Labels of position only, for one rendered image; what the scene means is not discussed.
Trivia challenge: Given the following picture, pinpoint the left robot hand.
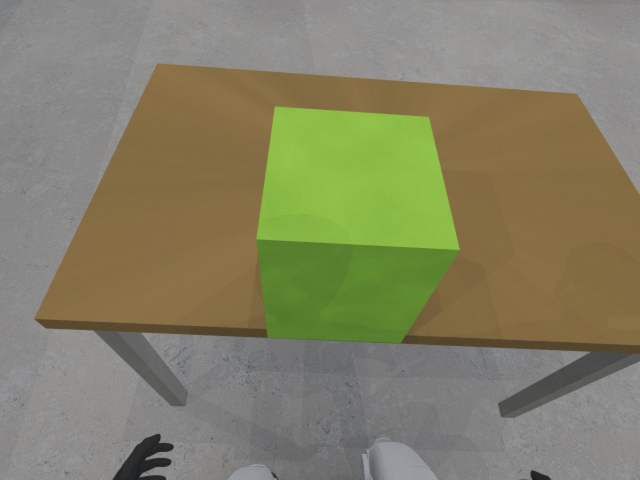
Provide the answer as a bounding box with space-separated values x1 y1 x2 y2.
113 434 174 480

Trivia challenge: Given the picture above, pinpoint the carton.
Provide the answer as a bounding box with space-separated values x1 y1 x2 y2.
256 107 460 343

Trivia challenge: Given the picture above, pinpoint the right robot thigh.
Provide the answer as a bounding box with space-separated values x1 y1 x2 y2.
361 442 438 480

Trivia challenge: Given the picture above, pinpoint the table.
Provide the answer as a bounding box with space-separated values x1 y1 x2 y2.
34 63 640 418

